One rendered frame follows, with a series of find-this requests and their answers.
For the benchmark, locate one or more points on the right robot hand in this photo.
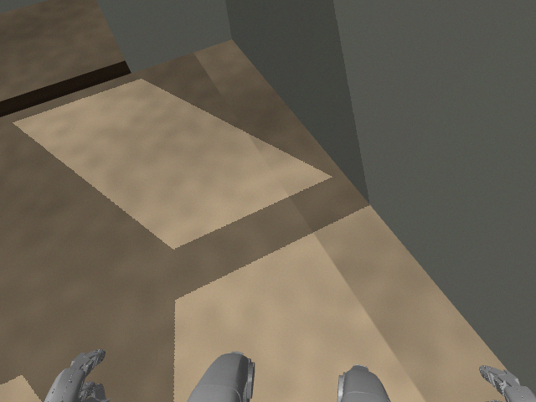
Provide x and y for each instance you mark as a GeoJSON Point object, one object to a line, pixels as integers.
{"type": "Point", "coordinates": [507, 385]}

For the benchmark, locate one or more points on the left robot hand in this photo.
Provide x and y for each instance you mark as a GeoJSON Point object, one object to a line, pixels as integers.
{"type": "Point", "coordinates": [69, 385]}

